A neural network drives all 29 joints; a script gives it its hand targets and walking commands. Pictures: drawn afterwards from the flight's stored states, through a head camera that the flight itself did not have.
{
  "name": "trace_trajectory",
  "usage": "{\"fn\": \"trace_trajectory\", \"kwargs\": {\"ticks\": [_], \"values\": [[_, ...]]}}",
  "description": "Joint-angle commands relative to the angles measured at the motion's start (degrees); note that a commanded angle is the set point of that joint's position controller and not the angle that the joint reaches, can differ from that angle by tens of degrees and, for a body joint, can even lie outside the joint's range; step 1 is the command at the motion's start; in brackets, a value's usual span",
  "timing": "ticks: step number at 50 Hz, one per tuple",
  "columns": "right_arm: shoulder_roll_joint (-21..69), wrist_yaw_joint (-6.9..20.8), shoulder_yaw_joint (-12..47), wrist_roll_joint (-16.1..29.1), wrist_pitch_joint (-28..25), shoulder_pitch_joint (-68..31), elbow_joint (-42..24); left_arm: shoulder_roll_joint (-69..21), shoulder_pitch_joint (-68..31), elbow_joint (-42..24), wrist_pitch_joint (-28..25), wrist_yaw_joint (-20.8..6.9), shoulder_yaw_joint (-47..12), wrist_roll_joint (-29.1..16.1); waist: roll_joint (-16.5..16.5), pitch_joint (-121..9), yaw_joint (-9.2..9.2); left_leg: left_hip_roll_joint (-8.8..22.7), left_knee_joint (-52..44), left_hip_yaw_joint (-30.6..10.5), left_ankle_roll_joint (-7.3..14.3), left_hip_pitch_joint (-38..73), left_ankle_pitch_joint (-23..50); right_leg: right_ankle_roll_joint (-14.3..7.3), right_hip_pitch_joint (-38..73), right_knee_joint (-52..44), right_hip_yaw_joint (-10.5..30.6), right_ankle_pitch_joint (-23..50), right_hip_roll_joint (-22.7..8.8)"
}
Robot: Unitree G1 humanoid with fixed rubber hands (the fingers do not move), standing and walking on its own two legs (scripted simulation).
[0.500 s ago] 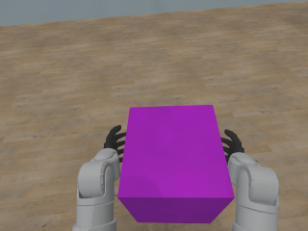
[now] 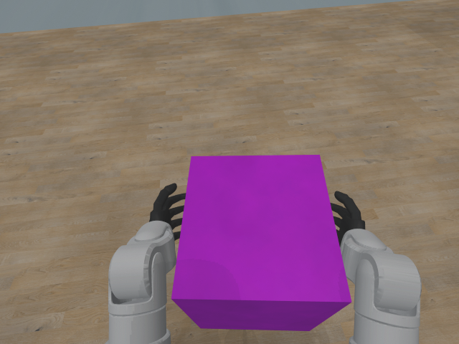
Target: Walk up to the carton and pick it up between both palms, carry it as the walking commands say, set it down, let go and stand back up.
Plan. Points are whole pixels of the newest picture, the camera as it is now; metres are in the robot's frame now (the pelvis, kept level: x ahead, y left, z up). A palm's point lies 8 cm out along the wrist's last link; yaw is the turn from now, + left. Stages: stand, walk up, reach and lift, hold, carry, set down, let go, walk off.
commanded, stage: carry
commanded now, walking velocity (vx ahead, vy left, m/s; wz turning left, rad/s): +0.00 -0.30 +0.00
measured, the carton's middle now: (254, 249) +0.28 -0.01 +0.04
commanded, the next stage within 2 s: none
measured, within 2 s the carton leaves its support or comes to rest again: neither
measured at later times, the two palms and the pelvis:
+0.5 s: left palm (246, 266) +0.23 +0.01 +0.10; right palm (454, 270) +0.23 -0.28 +0.09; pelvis -0.05 -0.14 +0.00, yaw +1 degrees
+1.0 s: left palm (366, 313) +0.17 -0.14 +0.09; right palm out of the picture +0.17 -0.43 +0.09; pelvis -0.10 -0.29 +0.00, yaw +1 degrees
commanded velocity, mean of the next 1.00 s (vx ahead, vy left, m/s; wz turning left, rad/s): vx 0.00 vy -0.30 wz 0.00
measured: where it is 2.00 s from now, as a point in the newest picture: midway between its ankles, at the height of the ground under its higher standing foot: outside the picture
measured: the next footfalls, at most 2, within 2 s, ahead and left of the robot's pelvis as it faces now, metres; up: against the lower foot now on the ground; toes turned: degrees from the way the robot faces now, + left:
left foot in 0.08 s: +0.01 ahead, +0.14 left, +0.00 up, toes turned +6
right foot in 0.26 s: +0.06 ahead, -0.18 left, +0.00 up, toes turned -4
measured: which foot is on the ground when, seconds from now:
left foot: up 0.00-0.06, down 0.08-0.26, up 0.28-0.52, down 0.54-0.74, up 0.76-1.00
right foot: down 0.00-0.08, up 0.10-0.24, down 0.26-0.56, up 0.58-0.72, down 0.74-1.00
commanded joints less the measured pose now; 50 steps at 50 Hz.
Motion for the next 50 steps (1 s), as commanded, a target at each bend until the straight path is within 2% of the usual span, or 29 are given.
{"fn": "trace_trajectory", "kwargs": {"ticks": [1,2,3,4,5,6,7,8,11,12,14,15,17,21,25,26,27,28,29,31,35,36,37,38,41,44,46,48,50], "values": [[52.96,9.61,42.12,20.76,-1.75,-29.00,-12.25,-55.65,-19.04,-13.00,-0.99,-7.30,-35.71,-18.53,-8.26,-24.65,-2.48,-3.92,-18.19,6.57,4.90,10.54,9.69,-3.12,15.14,-10.58,12.25,26.10,-12.62],[52.59,9.72,41.37,20.36,-1.73,-29.19,-11.34,-55.14,-20.56,-12.93,-0.90,-7.13,-35.95,-18.78,-6.08,-24.30,-4.05,-1.68,-27.04,4.96,5.80,19.19,18.46,0.66,8.32,-9.68,8.87,23.07,-10.79],[52.43,9.92,40.93,19.95,-1.65,-28.69,-10.05,-54.63,-20.56,-12.52,-0.55,-7.10,-36.05,-18.25,2.07,-23.20,-4.86,7.17,-31.44,-6.01,8.74,29.89,21.51,5.75,-3.63,-4.93,4.93,16.51,-6.80],[51.54,10.00,40.08,20.02,-2.07,-30.62,-9.15,-55.11,-21.68,-14.22,-0.38,-7.04,-37.17,-18.36,22.98,-22.16,-2.73,26.51,-32.48,-29.34,14.73,30.39,40.69,8.70,-13.20,9.41,2.67,-10.65,-1.56],[52.16,9.92,39.63,19.95,-2.17,-29.03,-8.15,-54.06,-24.56,-15.80,-0.33,-6.96,-37.42,-18.73,22.55,-19.88,-2.76,29.76,-30.63,-31.13,19.25,24.49,47.96,8.36,-12.19,19.90,9.81,-15.49,-5.50],[52.95,9.81,39.62,19.27,-2.10,-30.12,-8.71,-54.49,-27.48,-15.55,-0.32,-7.05,-37.85,-19.46,16.42,-17.98,-3.15,26.40,-30.41,-24.55,18.85,19.54,43.56,7.59,-9.86,24.03,11.11,-14.07,-6.42],[53.01,9.94,40.15,19.59,-2.58,-31.41,-10.63,-55.50,-26.92,-15.97,-0.64,-7.16,-37.86,-19.98,13.88,-17.63,-2.89,22.60,-28.69,-19.10,14.65,17.64,40.39,6.80,-7.41,19.10,11.75,-11.96,-7.42],[53.45,9.99,40.15,19.70,-2.49,-31.71,-10.38,-55.96,-26.06,-14.97,-0.55,-7.16,-37.53,-19.90,12.87,-17.82,-2.53,18.73,-26.45,-12.22,10.09,17.97,40.68,6.73,-4.98,11.41,9.80,-9.85,-7.10],[51.56,9.15,40.01,19.31,-2.37,-30.33,-10.73,-54.02,-24.93,-14.96,-0.43,-7.06,-36.87,-20.04,14.21,-20.81,-2.33,13.27,-17.87,-4.66,5.17,11.25,42.42,6.14,12.76,-7.26,4.16,-4.04,-3.46],[52.03,8.93,40.88,19.22,-2.33,-29.59,-11.39,-53.95,-23.36,-15.10,-0.47,-7.20,-36.40,-19.70,8.32,-22.76,-2.04,9.16,-11.41,-1.22,4.37,7.91,36.30,4.78,18.38,-12.05,6.06,-1.39,-5.54],[51.60,8.45,42.09,18.59,-1.91,-30.74,-13.61,-52.23,-24.33,-14.83,-0.39,-7.45,-35.63,-20.08,-21.83,-21.89,-2.27,-4.71,8.04,7.64,1.14,-8.81,-7.91,-1.69,24.69,-17.31,26.95,30.96,-22.98],[52.83,8.68,43.37,20.11,-1.80,-31.88,-13.56,-52.98,-21.43,-14.28,-0.29,-7.70,-34.72,-19.87,-17.53,-21.79,-1.09,-2.82,12.57,3.60,1.85,-6.19,-7.69,-4.15,22.18,-13.75,22.24,34.23,-19.45],[54.15,9.06,45.16,21.24,-2.01,-33.12,-14.39,-53.70,-18.57,-13.32,-0.57,-7.75,-33.51,-18.34,-11.82,-21.50,-1.18,-2.28,12.73,3.67,2.91,-5.94,-2.86,-4.36,22.12,-12.71,17.12,30.05,-16.53],[55.15,9.23,45.06,21.60,-2.22,-30.79,-14.12,-54.40,-18.77,-13.79,-1.50,-7.83,-34.32,-18.33,-11.99,-24.20,-1.31,-3.33,1.75,5.30,3.03,-2.31,0.00,-4.82,24.64,-11.74,15.84,32.78,-15.02],[52.89,9.69,42.73,20.56,-2.07,-28.93,-12.73,-54.38,-20.44,-14.18,-1.27,-7.45,-36.23,-18.77,-10.21,-22.35,-2.39,-4.65,-19.91,7.55,5.28,12.70,7.75,-0.88,14.02,-16.09,12.70,16.87,-12.18],[52.54,9.80,42.06,20.41,-2.16,-29.21,-12.38,-54.20,-22.08,-14.74,-1.06,-7.23,-36.81,-19.02,-5.76,-21.93,-4.37,-1.99,-30.16,5.32,6.82,23.60,15.23,3.69,5.12,-14.69,8.55,14.63,-9.78],[52.03,9.77,41.40,20.02,-2.19,-29.95,-11.81,-54.15,-22.40,-15.42,-0.66,-7.23,-37.04,-18.96,7.28,-20.07,-4.84,11.07,-36.01,-12.69,10.74,31.61,16.41,9.78,-7.04,-5.31,2.44,8.45,-3.66],[50.73,9.70,40.09,19.31,-2.17,-28.39,-8.70,-53.30,-23.11,-16.32,-0.14,-7.12,-37.41,-18.49,26.38,-18.13,-3.10,30.83,-35.89,-36.84,17.96,25.74,31.47,11.06,-13.27,14.25,5.45,-13.00,-2.62],[52.17,9.67,40.70,19.33,-2.01,-27.50,-8.34,-52.83,-25.23,-16.45,-0.04,-7.16,-37.08,-18.71,19.82,-14.80,-3.28,30.43,-32.65,-32.72,21.91,19.08,36.57,9.38,-11.51,25.08,13.35,-15.43,-6.58],[52.64,9.85,40.17,18.89,-1.96,-28.79,-9.95,-54.78,-25.38,-15.31,0.06,-7.14,-37.37,-19.07,11.83,-13.77,-2.92,21.12,-28.94,-17.35,14.40,15.68,36.98,7.49,-7.69,22.43,12.23,-11.73,-6.89],[51.28,9.11,41.24,19.67,-2.01,-31.05,-12.40,-52.90,-23.90,-15.20,0.05,-7.30,-36.58,-19.53,13.21,-18.37,-1.99,12.44,-17.08,-3.94,5.14,9.21,40.26,6.48,14.59,-7.70,4.70,-5.78,-3.54],[51.56,8.73,41.10,18.82,-1.60,-28.32,-11.06,-52.65,-22.74,-15.44,0.29,-7.32,-36.55,-19.58,7.51,-20.05,-1.75,9.06,-11.20,-1.49,4.31,4.77,31.05,4.80,19.94,-11.90,7.48,-2.39,-6.03],[51.87,8.65,41.65,18.75,-1.21,-27.79,-11.19,-51.09,-23.82,-15.81,0.41,-7.34,-36.19,-19.53,-10.29,-18.87,-3.03,0.48,-1.23,4.99,2.26,-3.38,3.92,2.37,22.60,-19.17,20.09,13.03,-16.46],[52.04,8.47,42.66,19.10,-1.30,-29.94,-13.92,-51.60,-24.13,-15.77,0.33,-7.45,-36.24,-20.16,-20.48,-19.74,-1.84,-3.72,7.73,6.41,1.27,-6.12,-8.61,-2.29,21.95,-18.16,27.03,22.59,-22.61],[54.94,8.86,45.71,21.62,-1.80,-33.84,-15.65,-53.66,-20.24,-14.85,-0.18,-7.89,-33.92,-19.04,-11.69,-20.63,-0.98,-2.29,14.03,3.41,2.65,-5.79,-2.12,-4.26,21.52,-14.15,18.87,24.90,-16.74],[55.56,8.90,45.56,21.78,-2.06,-30.88,-15.41,-54.95,-18.18,-13.74,-0.86,-8.15,-34.14,-18.77,-10.94,-23.42,-1.32,-2.50,5.91,4.45,2.59,-4.15,0.65,-4.27,25.20,-12.48,16.78,29.46,-14.62],[55.04,9.11,45.20,21.84,-2.17,-30.93,-15.05,-54.44,-20.43,-15.59,-1.30,-7.82,-35.13,-18.85,-10.43,-22.71,-1.05,-3.52,0.53,5.43,2.71,0.26,0.55,-3.95,20.90,-15.59,17.56,23.55,-15.33],[53.82,9.48,43.94,21.15,-1.90,-28.68,-13.80,-54.31,-20.70,-15.68,-1.05,-7.59,-36.12,-18.64,-9.80,-21.73,-1.33,-4.22,-8.02,6.53,4.02,6.51,2.75,-2.94,16.21,-17.99,16.14,17.54,-14.57],[52.40,9.49,42.84,20.74,-1.88,-28.68,-14.16,-54.43,-21.16,-16.27,-0.81,-7.44,-36.69,-19.09,-10.36,-21.52,-2.97,-5.50,-23.28,9.33,5.99,18.96,6.52,3.61,9.98,-21.80,11.28,12.33,-10.41]]}}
